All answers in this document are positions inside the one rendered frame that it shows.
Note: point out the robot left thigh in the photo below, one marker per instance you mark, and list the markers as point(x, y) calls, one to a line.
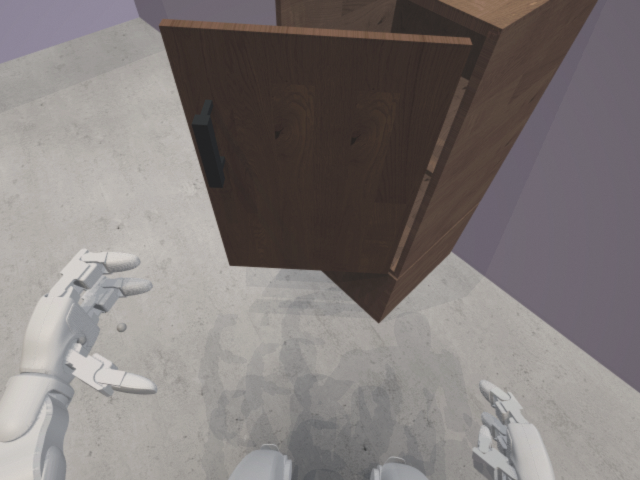
point(263, 465)

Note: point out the left robot hand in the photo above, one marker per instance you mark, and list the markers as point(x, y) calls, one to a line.
point(50, 341)

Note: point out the handle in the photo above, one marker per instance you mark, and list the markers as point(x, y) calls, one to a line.
point(205, 137)

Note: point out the right robot hand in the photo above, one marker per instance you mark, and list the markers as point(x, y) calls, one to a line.
point(520, 444)

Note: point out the right robot shin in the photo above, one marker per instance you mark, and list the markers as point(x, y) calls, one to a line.
point(395, 460)

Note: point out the cupboard door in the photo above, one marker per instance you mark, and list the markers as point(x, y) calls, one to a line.
point(326, 134)

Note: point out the robot left forearm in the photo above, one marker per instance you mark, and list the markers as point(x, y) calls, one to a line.
point(33, 422)

